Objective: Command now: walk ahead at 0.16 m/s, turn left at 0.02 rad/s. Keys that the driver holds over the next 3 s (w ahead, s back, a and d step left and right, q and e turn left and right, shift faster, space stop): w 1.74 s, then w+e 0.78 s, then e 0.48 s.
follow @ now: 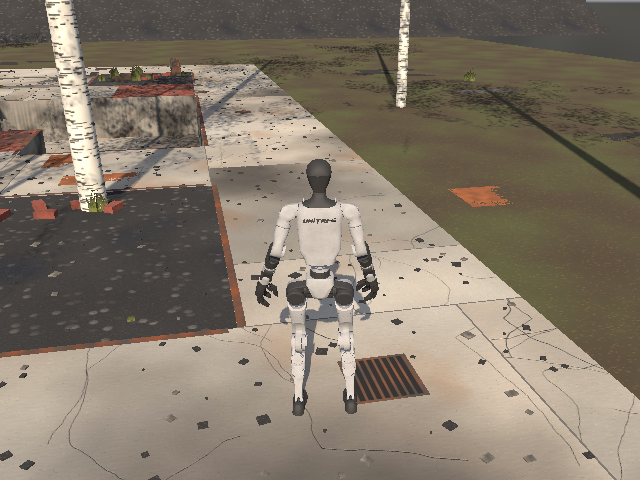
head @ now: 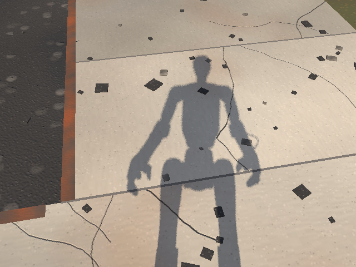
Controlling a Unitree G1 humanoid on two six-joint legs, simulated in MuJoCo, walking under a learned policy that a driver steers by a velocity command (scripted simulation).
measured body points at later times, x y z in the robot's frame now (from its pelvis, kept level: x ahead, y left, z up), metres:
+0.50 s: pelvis +0.16 -0.06 +0.01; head +0.18 -0.08 +0.46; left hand +0.11 +0.20 -0.12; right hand +0.35 -0.31 -0.10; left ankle +0.32 +0.11 -0.68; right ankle +0.04 -0.14 -0.74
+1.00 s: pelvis +0.45 -0.04 +0.01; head +0.47 -0.04 +0.46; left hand +0.62 +0.22 -0.09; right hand +0.46 -0.31 -0.13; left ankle +0.41 +0.05 -0.74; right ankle +0.61 -0.22 -0.68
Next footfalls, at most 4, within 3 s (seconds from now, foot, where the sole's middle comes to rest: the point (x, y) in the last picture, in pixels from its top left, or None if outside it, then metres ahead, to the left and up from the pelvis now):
0.68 left None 0.45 0.06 -0.77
1.18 right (235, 218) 0.73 -0.20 -0.77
1.74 left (181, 157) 1.05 0.02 -0.77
2.28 right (232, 118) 1.31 -0.24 -0.77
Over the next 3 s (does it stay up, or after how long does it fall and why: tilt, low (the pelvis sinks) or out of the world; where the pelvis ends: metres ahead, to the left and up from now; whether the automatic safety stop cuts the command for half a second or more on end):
stays up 1.47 -0.19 0.00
